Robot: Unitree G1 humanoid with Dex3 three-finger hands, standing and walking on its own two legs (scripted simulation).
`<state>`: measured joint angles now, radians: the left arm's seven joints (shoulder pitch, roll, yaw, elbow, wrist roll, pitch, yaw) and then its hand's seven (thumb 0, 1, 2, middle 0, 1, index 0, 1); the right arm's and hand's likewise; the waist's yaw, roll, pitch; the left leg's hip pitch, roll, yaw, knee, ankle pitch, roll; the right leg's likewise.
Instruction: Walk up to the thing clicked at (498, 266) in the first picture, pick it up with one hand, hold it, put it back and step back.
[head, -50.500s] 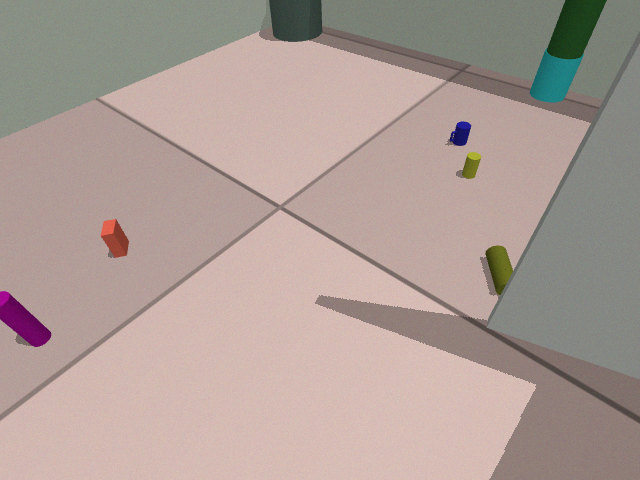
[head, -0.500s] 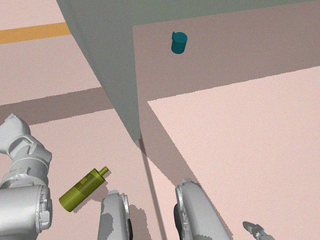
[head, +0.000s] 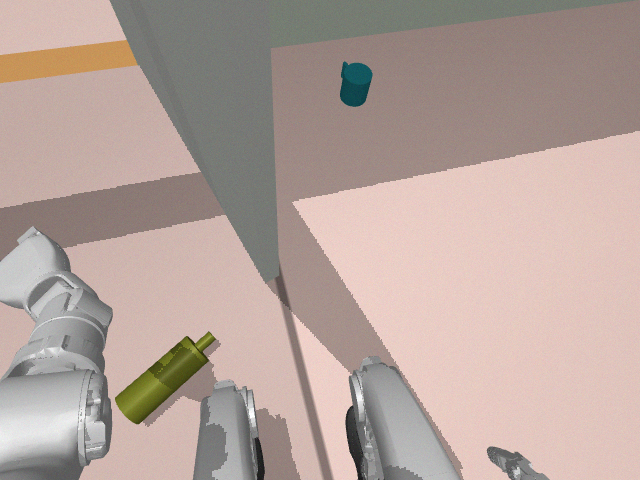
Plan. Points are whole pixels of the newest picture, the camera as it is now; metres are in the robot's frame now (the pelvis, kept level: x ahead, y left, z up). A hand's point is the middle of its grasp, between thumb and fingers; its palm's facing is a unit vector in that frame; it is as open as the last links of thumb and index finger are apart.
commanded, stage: go down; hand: left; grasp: from above
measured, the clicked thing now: (171, 371) +0.33 +0.29 -0.54
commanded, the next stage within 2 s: none
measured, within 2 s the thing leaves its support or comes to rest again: neither
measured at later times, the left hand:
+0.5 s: hand (59, 291) +0.40 +0.32 -0.10, palm faces -0.25 -0.29 -0.93, open 12.9 cm
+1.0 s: hand (63, 293) +0.40 +0.31 -0.11, palm faces -0.25 -0.28 -0.93, open 12.9 cm
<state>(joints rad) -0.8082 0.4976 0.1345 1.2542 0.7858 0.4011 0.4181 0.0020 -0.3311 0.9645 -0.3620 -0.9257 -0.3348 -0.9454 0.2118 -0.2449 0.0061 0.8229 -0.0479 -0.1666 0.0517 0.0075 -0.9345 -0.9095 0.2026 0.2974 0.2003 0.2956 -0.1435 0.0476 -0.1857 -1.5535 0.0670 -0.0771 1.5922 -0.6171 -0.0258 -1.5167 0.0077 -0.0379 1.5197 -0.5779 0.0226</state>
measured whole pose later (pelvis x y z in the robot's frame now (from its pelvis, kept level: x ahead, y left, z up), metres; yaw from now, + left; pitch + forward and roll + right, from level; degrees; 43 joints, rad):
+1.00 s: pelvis +0.00 +0.00 +0.00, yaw +0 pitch +32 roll -5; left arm -0.80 0.49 0.11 1.26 0.78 0.40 0.41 0.00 -0.39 0.90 -0.30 -0.91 -0.28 -0.92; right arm 0.21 -0.24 0.01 0.82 -0.05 -0.16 0.04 0.01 -0.93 -0.91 0.20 0.30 0.20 0.30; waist -0.14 0.05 -0.19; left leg -1.54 0.07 -0.08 1.58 -0.61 -0.03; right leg -1.50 0.01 -0.04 1.51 -0.57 0.02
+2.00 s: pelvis +0.00 +0.00 +0.01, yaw +0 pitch +32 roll -4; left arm -0.82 0.49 0.10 1.28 0.78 0.42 0.40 0.00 -0.38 0.85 -0.29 -0.88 -0.28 -0.89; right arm 0.22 -0.24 0.01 0.82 -0.04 -0.16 0.04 0.01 -0.93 -0.90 0.20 0.30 0.20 0.30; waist -0.14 0.06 -0.19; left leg -1.52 0.07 -0.08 1.56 -0.60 -0.03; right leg -1.48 0.01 -0.04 1.49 -0.57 0.02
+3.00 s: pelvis +0.00 +0.00 +0.00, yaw +0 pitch +33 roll -4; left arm -0.82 0.48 0.11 1.24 0.78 0.42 0.41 0.00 -0.35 0.80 -0.29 -0.89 -0.29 -0.88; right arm 0.20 -0.24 0.00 0.83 -0.05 -0.16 0.04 0.01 -0.93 -0.90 0.20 0.30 0.20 0.30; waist -0.14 0.06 -0.19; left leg -1.54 0.06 -0.08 1.57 -0.61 -0.03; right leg -1.50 0.01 -0.04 1.51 -0.57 0.02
